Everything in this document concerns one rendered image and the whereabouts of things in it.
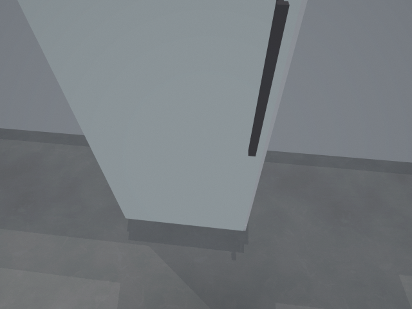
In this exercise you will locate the handle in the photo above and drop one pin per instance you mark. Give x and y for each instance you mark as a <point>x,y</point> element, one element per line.
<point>276,34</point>

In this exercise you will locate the fridge door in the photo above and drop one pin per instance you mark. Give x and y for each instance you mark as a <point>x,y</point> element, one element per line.
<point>165,92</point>

